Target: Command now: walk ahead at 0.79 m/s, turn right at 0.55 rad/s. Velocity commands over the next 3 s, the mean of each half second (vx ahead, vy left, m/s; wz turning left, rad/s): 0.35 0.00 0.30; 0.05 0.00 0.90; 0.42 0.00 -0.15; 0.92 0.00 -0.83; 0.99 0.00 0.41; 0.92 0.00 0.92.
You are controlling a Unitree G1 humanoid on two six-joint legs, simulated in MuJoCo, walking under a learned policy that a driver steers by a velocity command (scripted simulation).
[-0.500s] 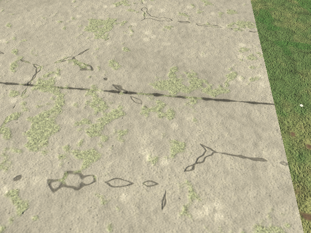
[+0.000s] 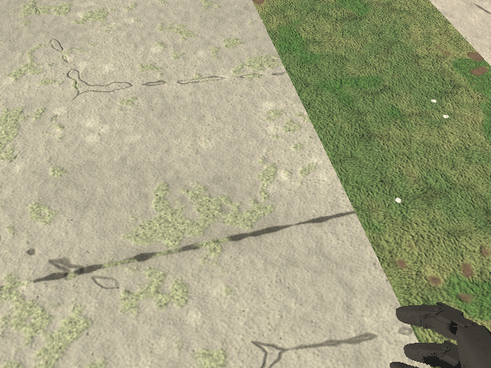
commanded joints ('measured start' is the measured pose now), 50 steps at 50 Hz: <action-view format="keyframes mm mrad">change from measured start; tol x32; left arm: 1 14 125 29 -34 -19 -27 3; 50 -367 178 65 -183 -9 43 35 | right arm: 1 -45 -37 -3 -41 9 -20 6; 8 465 -242 -83 138 27 -90 6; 50 153 -150 -129 -93 77 135 -2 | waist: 1 15 0 15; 9 -154 224 -574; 14 -58 -42 -116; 50 -73 -173 -141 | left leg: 1 296 -120 162 -205 271 50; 6 550 -175 129 -422 366 132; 8 1273 236 -430 -205 929 415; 9 1302 240 -624 -320 710 442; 16 467 -15 -265 -494 562 340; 29 497 -131 -467 -333 -21 166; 31 224 -320 -214 29 -612 80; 37 75 -135 0 476 -334 -55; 50 321 -67 141 -62 -278 16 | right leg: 1 -185 -194 106 -78 792 -17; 6 132 -262 55 386 1081 114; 7 -52 -200 9 726 735 146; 8 -490 -44 10 1134 -339 236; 9 -575 -87 62 1199 -272 218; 30 -106 -307 96 -15 303 157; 32 -3 -652 487 -26 509 -79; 50 -92 -543 -198 16 413 2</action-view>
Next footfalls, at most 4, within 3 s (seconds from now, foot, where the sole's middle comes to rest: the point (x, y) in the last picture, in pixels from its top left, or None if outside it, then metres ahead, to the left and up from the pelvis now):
0.12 left None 0.36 0.14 -0.77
0.60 right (285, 360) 0.48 -0.02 -0.77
1.06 left None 0.30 0.20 -0.77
1.68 right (215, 264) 0.75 0.20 -0.77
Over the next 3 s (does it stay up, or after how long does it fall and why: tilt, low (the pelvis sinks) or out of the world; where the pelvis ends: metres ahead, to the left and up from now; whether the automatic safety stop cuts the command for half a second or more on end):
stays up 1.75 0.52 -0.03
